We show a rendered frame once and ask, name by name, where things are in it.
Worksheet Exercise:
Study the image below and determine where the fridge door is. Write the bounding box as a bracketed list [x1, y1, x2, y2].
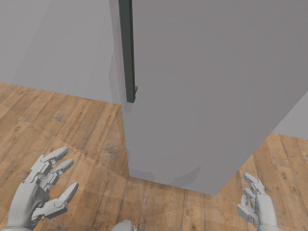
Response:
[110, 0, 308, 196]

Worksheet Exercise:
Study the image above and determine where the handle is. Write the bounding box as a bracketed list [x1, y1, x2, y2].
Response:
[118, 0, 138, 103]

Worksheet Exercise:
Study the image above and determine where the robot left hand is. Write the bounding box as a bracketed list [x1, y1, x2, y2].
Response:
[7, 146, 79, 231]

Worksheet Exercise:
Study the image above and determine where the robot right hand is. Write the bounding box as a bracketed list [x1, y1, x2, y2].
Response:
[238, 172, 278, 228]

